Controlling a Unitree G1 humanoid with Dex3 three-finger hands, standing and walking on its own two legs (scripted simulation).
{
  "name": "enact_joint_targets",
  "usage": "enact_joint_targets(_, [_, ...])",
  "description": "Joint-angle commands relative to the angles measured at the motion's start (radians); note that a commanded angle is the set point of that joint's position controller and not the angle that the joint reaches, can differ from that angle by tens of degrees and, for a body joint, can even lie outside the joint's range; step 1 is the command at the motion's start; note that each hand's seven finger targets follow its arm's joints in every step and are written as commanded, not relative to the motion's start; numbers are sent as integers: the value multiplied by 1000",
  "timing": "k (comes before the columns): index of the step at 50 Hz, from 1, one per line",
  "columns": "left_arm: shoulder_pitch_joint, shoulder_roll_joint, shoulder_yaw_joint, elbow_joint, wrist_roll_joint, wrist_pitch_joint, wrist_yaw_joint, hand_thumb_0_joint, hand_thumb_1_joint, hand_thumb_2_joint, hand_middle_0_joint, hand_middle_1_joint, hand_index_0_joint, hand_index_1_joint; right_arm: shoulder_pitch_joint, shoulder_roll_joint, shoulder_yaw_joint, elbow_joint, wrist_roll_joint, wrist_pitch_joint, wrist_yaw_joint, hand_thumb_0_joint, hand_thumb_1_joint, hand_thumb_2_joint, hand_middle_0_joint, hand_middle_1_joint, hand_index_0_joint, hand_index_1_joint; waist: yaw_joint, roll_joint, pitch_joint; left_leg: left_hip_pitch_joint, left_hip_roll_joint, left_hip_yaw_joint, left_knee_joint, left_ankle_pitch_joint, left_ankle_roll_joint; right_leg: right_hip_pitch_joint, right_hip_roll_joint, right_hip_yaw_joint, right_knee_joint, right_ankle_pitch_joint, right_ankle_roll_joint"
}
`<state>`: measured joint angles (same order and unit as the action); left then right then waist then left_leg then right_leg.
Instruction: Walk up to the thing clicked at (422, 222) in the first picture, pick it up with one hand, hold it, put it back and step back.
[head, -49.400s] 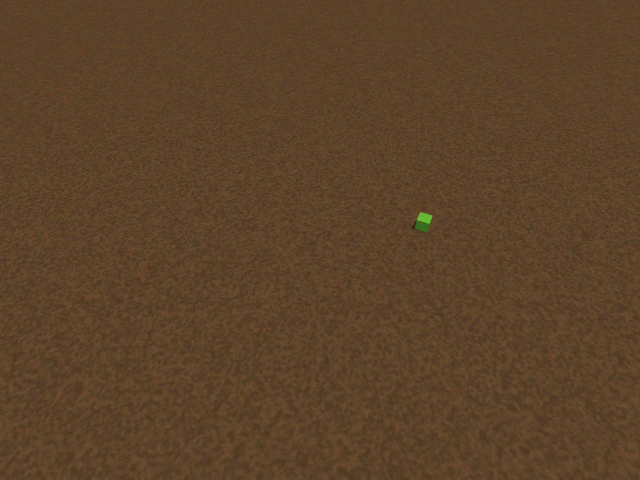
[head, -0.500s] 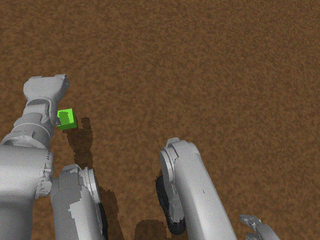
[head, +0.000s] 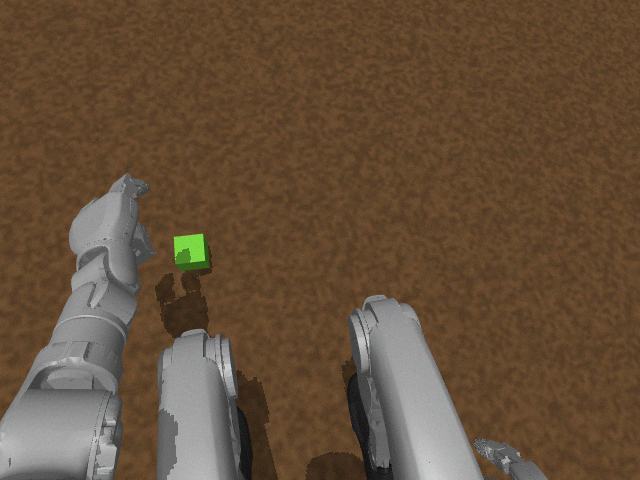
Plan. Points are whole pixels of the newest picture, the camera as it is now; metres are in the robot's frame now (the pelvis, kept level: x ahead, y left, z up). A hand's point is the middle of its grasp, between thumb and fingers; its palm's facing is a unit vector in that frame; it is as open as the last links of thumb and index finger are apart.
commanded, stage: home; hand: left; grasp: from above
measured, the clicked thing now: (192, 252) +0.50 +0.18 -0.37
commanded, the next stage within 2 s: none
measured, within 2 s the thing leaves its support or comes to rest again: neither
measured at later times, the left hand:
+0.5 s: hand (75, 374) +0.28 +0.18 +0.08, palm faces +0.01 -0.95 -0.31, open 7.4 cm
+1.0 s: hand out of the picture +0.22 +0.20 +0.26, palm faces +0.15 -0.96 -0.21, open 7.4 cm
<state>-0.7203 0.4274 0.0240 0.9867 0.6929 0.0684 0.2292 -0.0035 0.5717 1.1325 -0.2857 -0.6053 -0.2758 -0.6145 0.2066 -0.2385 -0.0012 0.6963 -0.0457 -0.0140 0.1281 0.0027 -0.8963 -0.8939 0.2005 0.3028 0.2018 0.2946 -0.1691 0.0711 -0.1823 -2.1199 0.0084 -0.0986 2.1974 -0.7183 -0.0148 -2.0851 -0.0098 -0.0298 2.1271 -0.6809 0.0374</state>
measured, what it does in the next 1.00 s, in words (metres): rises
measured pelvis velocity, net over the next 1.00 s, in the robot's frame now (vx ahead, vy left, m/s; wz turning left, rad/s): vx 0.07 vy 0.00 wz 0.09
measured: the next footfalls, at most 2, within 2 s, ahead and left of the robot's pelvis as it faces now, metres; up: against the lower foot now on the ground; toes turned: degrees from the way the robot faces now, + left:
none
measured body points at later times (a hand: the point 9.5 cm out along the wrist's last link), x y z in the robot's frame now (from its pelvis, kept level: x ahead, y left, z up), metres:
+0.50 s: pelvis +0.01 -0.01 +0.18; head +0.12 +0.02 +0.62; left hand +0.27 +0.23 +0.10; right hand +0.22 -0.24 +0.09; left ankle +0.07 +0.13 -0.37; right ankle +0.09 -0.13 -0.37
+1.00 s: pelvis +0.07 +0.00 +0.31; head +0.08 +0.01 +0.76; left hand +0.21 +0.25 +0.28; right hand +0.24 -0.23 +0.25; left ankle +0.07 +0.13 -0.37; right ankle +0.09 -0.13 -0.37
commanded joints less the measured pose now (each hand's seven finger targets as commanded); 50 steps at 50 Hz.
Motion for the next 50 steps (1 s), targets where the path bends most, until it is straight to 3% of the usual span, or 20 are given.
enact_joint_targets(1, [-51, 110, 13, -299, -140, 16, -79, 0, 949, 1020, -227, -383, -224, -386, 140, -221, -102, -84, 34, -3, -32, 0, -897, -899, 200, 300, 200, 300, 9, 25, -591, 480, -17, 42, -385, 213, 48, 528, 26, -60, -355, 254, -69])
enact_joint_targets(2, [-8, 107, 20, -322, -166, 22, -91, 0, 913, 940, -207, -321, -206, -322, 137, -217, -104, -92, 40, -2, -37, 0, -899, -900, 200, 300, 200, 300, 22, 11, -588, 504, -15, 41, -411, 197, 47, 541, 26, -55, -380, 235, -68])
enact_joint_targets(3, [-49, 96, 0, -448, -200, 15, -102, 0, 901, 902, -200, -300, -200, -300, 93, -206, -101, -133, 44, -6, -44, 0, -900, -900, 200, 300, 200, 300, 28, 31, -598, 535, -15, 47, -433, 183, 44, 564, 25, -50, -410, 219, -70])
enact_joint_targets(4, [1, 81, -4, -418, -223, 22, -110, 0, 900, 900, -200, -299, -200, -299, 86, -200, -100, -128, 46, -7, -49, 0, -899, -900, 200, 300, 200, 300, 25, 16, -557, 537, -15, 51, -453, 157, 45, 586, 25, -44, -440, 194, -68])
enact_joint_targets(6, [51, 40, -22, -505, -276, 20, -113, 0, 900, 900, -200, -299, -200, -299, 53, -193, -99, -156, 51, -21, -62, 0, -900, -900, 200, 300, 200, 300, 24, 2, -527, 569, -16, 54, -492, 128, 46, 604, 25, -39, -497, 167, -68])
enact_joint_targets(7, [77, 44, -9, -524, -300, 23, -111, 0, 900, 900, -200, -299, -200, -299, 40, -191, -95, -159, 57, -28, -70, 0, -899, -900, 200, 300, 200, 300, 45, 24, -521, 610, -13, 53, -519, 123, 41, 614, 25, -34, -508, 159, -71])
enact_joint_targets(10, [170, 28, 5, -601, -355, 43, -103, 0, 900, 900, -200, -298, -200, -299, 1, -193, -89, -177, 66, -41, -97, 0, -899, -900, 200, 300, 200, 300, 70, 81, -490, 730, -5, 30, -616, 109, 27, 621, 19, -32, -547, 147, -76])
enact_joint_targets(12, [208, 12, 7, -673, -408, 57, -92, 0, 900, 900, -200, -299, -200, -299, -22, -185, -82, -189, 69, -48, -113, 0, -899, -900, 200, 300, 200, 300, 69, 75, -506, 784, -6, 23, -656, 99, 27, 666, 17, -30, -588, 144, -72])
enact_joint_targets(18, [396, -26, 10, -816, -589, 125, -89, 0, 900, 900, -200, -299, -200, -299, -83, -165, -62, -235, 78, -76, -167, 0, -900, -900, 200, 300, 200, 300, 71, 31, -435, 906, -8, 21, -807, 10, 34, 815, 18, -6, -762, 63, -59])
enact_joint_targets(24, [579, -59, 29, -930, -694, 201, -94, 0, 900, 900, -200, -300, -200, -300, -76, -129, -27, -265, 90, -105, -218, 0, -900, -900, 200, 300, 200, 300, 77, 10, -366, 1049, -3, 27, -942, 81, 33, 988, 17, 3, -915, 113, -55])
enact_joint_targets(25, [600, -65, 38, -943, -705, 213, -96, 0, 900, 900, -200, -300, -200, -300, -73, -127, -22, -265, 92, -110, -225, 0, -901, -899, 200, 299, 200, 299, 78, 10, -352, 1075, -3, 19, -973, 77, 33, 1008, 16, -1, -936, 119, -54])
enact_joint_targets(31, [813, -92, 62, -1027, -743, 264, -115, 0, 900, 900, -200, -301, -200, -300, -31, -98, -2, -279, 90, -147, -277, 0, -901, -899, 199, 299, 200, 299, 89, -7, -303, 1213, -6, 44, -1071, 270, 33, 1203, 19, -6, -1063, 272, -51])
enact_joint_targets(40, [1083, -111, 63, -1205, -754, 314, -133, 0, 900, 900, -200, -301, -200, -301, 24, -84, 0, -327, 79, -187, -315, 0, -902, -899, 199, 299, 199, 299, 113, 4, -179, 1422, -9, 57, -1252, 417, 26, 1409, 24, -24, -1245, 395, -43])
enact_joint_targets(43, [1145, -116, 53, -1261, -756, 332, -146, 0, 900, 901, -200, -302, -200, -301, 33, -82, 1, -329, 73, -204, -321, 0, -902, -899, 199, 299, 199, 299, 109, 13, -154, 1477, -3, 50, -1289, 476, 21, 1446, 30, -37, -1273, 436, -44])
enact_joint_targets(50, [1208, -115, 53, -1312, -755, 352, -179, 0, 900, 900, -200, -301, -200, -301, 26, -91, -7, -342, 64, -235, -329, 0, -902, -899, 199, 299, 199, 299, 115, -27, -50, 1500, -6, 54, -1347, 448, 26, 1470, 31, -52, -1332, 402, -38])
